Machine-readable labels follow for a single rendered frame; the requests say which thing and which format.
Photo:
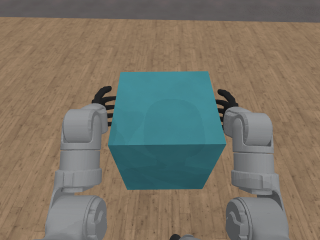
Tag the robot right hand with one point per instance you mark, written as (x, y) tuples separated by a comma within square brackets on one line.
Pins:
[(231, 103)]

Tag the robot right upper arm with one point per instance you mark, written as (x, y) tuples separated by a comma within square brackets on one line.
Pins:
[(255, 218)]

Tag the robot left hand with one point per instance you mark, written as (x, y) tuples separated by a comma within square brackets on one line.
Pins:
[(99, 99)]

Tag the carton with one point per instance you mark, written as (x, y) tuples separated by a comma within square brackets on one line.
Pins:
[(166, 132)]

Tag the robot left upper arm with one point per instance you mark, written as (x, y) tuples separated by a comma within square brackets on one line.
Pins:
[(77, 217)]

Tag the robot right forearm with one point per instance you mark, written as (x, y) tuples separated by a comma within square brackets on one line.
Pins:
[(253, 159)]

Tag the robot left forearm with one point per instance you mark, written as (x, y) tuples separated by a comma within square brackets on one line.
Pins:
[(81, 138)]

